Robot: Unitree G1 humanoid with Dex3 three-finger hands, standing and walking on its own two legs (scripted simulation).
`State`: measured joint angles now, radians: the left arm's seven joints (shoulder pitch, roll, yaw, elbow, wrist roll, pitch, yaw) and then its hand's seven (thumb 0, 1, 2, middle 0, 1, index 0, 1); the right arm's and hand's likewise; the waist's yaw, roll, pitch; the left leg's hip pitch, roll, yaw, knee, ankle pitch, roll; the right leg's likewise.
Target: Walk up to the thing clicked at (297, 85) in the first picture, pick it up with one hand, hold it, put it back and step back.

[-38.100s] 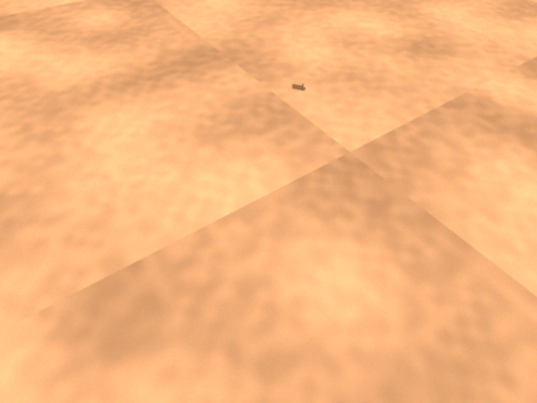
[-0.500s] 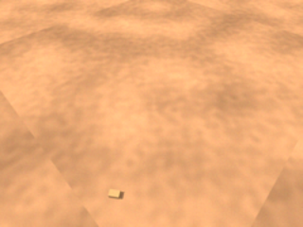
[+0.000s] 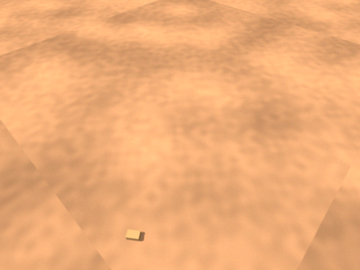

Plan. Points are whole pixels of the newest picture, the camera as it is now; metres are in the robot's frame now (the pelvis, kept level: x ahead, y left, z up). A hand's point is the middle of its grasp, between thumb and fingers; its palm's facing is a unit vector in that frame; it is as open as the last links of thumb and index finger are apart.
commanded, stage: stand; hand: left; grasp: from above
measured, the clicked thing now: (133, 235) +0.44 +0.27 -0.76
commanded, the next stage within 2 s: step back in 0.90 s
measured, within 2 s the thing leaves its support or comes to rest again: neither
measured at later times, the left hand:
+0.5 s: hand out of the picture +0.08 +0.24 -0.16, palm faces -0.01 -0.94 -0.35, open 7.3 cm
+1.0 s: hand out of the picture +0.08 +0.25 -0.16, palm faces +0.01 -0.93 -0.36, open 7.3 cm
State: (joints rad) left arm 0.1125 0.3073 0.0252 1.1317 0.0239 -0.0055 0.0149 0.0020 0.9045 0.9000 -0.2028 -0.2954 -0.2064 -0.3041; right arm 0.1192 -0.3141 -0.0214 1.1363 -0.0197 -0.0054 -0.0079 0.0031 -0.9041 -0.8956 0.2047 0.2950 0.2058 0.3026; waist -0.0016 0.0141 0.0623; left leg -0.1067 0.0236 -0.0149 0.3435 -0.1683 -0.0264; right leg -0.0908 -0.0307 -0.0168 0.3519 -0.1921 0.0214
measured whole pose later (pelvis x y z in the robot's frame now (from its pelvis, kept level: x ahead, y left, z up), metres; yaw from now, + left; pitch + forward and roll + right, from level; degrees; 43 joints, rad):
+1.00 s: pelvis +0.00 -0.01 -0.01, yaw +0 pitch -2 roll +0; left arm 0.10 0.35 0.05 1.07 0.00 0.00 0.00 0.00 0.90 0.90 -0.20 -0.30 -0.21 -0.30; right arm 0.09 -0.36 -0.03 1.09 0.00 0.02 0.01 0.00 -0.90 -0.90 0.21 0.30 0.21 0.30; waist -0.01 0.02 0.11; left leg -0.21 0.05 -0.02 0.47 -0.21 -0.02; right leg -0.17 -0.01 -0.02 0.42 -0.22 0.00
